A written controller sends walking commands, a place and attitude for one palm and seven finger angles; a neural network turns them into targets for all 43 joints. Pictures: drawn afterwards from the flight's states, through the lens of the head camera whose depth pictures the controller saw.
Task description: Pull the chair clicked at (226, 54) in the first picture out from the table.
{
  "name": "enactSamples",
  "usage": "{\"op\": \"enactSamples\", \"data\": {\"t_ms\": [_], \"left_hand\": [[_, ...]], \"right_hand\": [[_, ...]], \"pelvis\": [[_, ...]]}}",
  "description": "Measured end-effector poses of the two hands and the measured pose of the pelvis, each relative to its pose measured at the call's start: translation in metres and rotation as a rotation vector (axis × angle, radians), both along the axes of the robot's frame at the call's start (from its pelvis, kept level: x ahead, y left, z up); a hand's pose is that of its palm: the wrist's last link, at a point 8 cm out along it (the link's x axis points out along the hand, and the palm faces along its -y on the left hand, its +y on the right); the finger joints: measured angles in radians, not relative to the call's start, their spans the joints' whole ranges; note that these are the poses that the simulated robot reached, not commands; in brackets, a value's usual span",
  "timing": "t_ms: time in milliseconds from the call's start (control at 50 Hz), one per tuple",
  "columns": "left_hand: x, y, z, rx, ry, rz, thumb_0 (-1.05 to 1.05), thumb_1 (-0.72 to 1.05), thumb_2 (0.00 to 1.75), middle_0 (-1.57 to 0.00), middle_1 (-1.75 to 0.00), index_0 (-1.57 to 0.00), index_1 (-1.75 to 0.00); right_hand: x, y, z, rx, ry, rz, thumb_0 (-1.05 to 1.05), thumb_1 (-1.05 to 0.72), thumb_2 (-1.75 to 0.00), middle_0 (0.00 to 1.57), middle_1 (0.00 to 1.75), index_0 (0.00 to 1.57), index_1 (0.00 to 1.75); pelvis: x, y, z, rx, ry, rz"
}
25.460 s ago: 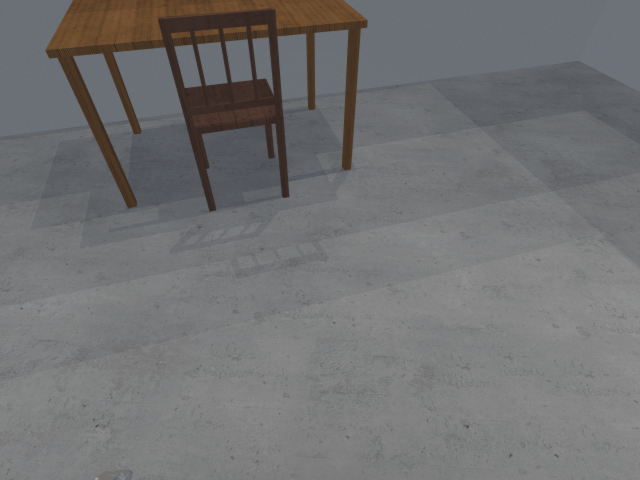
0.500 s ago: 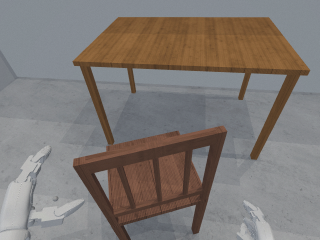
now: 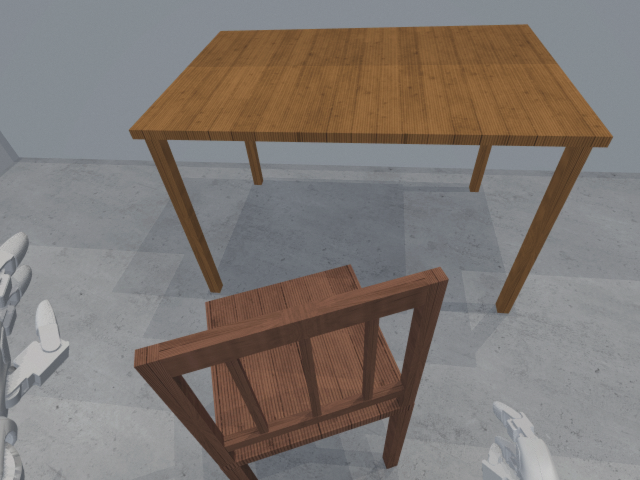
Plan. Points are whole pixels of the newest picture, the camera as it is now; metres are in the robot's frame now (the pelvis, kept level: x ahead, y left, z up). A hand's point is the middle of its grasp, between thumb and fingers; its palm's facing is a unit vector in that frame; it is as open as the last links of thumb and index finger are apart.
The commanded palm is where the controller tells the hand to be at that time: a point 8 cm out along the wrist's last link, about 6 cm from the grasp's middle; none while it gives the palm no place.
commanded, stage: draw the hand back to the body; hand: left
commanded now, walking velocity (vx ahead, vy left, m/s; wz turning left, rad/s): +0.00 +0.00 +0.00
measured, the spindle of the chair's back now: (310, 378) +0.30 +0.06 -0.11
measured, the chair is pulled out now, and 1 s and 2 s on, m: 0.51 0.51 0.51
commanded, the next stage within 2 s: step back with the hand held close in 0.18 s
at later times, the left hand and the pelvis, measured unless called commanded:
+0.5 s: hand (55, 323) +0.21 +0.28 +0.17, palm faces +0.43 -0.76 -0.49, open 7.4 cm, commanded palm +0.13 +0.31 +0.18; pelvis -0.02 +0.02 +0.00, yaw -2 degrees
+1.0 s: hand (10, 431) +0.11 +0.27 +0.15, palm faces +0.45 -0.76 -0.48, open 7.4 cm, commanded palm +0.06 +0.31 +0.18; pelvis -0.09 +0.01 +0.00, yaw -2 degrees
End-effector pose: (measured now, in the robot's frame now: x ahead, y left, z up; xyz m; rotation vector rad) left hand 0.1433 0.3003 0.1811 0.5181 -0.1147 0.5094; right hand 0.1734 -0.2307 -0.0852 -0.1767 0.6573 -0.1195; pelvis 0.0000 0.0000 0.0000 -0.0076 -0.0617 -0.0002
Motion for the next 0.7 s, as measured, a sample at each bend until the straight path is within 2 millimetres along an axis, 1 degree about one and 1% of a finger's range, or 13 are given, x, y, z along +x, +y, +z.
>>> {"op": "enactSamples", "data": {"t_ms": [60,100,180,240,280,340,400,460,540,580,620,700], "left_hand": [[0.002,0.0,-0.013,-0.035,0.049,-0.007,0.01,0.87,0.88,-0.2,-0.3,-0.2,-0.29],[0.001,-0.002,-0.015,-0.042,0.062,-0.016,0.02,0.88,0.89,-0.21,-0.3,-0.2,-0.29],[-0.002,-0.002,-0.007,-0.024,0.04,-0.029,0.02,0.89,0.89,-0.21,-0.3,-0.21,-0.3],[-0.003,0.003,0.0,-0.009,0.008,-0.021,0.02,0.89,0.9,-0.21,-0.3,-0.21,-0.3],[-0.003,0.007,0.001,-0.009,-0.001,-0.008,0.02,0.89,0.9,-0.21,-0.3,-0.21,-0.3],[0.0,0.012,0.001,-0.023,-0.011,-0.002,0.02,0.89,0.9,-0.21,-0.3,-0.21,-0.3],[0.008,0.018,0.012,0.016,-0.056,-0.023,0.02,0.89,0.9,-0.21,-0.3,-0.21,-0.3],[0.017,0.017,0.016,0.055,-0.054,-0.059,0.02,0.89,0.9,-0.21,-0.3,-0.2,-0.3],[0.019,0.007,0.004,0.073,0.039,-0.131,0.02,0.9,0.9,-0.21,-0.3,-0.2,-0.3],[0.014,0.002,-0.002,0.077,0.088,-0.161,0.02,0.9,0.9,-0.21,-0.3,-0.2,-0.3],[0.006,0.0,-0.005,0.087,0.113,-0.179,0.02,0.89,0.9,-0.21,-0.3,-0.21,-0.3],[-0.015,0.004,0.002,0.122,0.089,-0.163,0.02,0.89,0.9,-0.22,-0.3,-0.21,-0.3]], "right_hand": [[-0.001,0.003,0.0,-0.001,0.011,0.004,0.01,-0.91,-0.9,0.2,0.3,0.21,0.3],[-0.002,0.006,0.001,-0.005,0.014,0.012,0.01,-0.91,-0.9,0.2,0.3,0.21,0.3],[-0.001,0.012,0.002,-0.006,0.011,0.025,0.02,-0.91,-0.9,0.2,0.3,0.21,0.3],[0.001,0.017,0.003,0.0,0.007,0.03,0.02,-0.91,-0.9,0.2,0.3,0.21,0.3],[0.003,0.02,0.003,0.005,0.003,0.033,0.02,-0.91,-0.9,0.2,0.3,0.21,0.3],[0.004,0.024,0.005,0.01,-0.002,0.039,0.01,-0.91,-0.9,0.2,0.3,0.21,0.3],[0.002,0.026,0.008,0.005,0.003,0.042,0.01,-0.91,-0.9,0.2,0.3,0.21,0.3],[-0.004,0.024,0.009,0.0,0.018,0.026,0.01,-0.9,-0.9,0.2,0.3,0.21,0.3],[-0.018,0.018,0.007,0.001,0.043,-0.025,0.01,-0.9,-0.9,0.21,0.3,0.21,0.3],[-0.026,0.015,0.006,-0.001,0.059,-0.054,0.01,-0.9,-0.9,0.21,0.3,0.21,0.3],[-0.036,0.012,0.005,-0.006,0.073,-0.077,0.01,-0.91,-0.9,0.2,0.3,0.21,0.3],[-0.053,0.008,0.003,-0.02,0.093,-0.096,0.01,-0.91,-0.9,0.2,0.3,0.21,0.3]], "pelvis": [[0.001,0.002,0.001,0.001,0.002,-0.003],[0.002,0.004,0.001,0.001,0.001,-0.003],[0.004,0.007,0.002,-0.003,-0.003,-0.002],[0.004,0.009,0.002,-0.003,-0.009,-0.002],[0.003,0.01,0.002,-0.003,-0.011,-0.003],[0.001,0.011,0.002,-0.003,-0.012,-0.006],[-0.005,0.012,0.003,-0.001,0.001,-0.017],[-0.012,0.015,0.004,0.007,0.019,-0.029],[-0.02,0.019,0.004,0.016,0.041,-0.043],[-0.024,0.021,0.004,0.02,0.047,-0.045],[-0.028,0.021,0.004,0.024,0.05,-0.043],[-0.037,0.018,0.002,0.029,0.044,-0.034]]}}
